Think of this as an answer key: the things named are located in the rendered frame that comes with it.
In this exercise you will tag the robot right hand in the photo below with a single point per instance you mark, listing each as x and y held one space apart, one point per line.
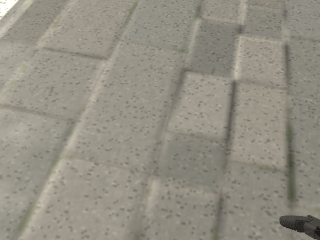
303 224

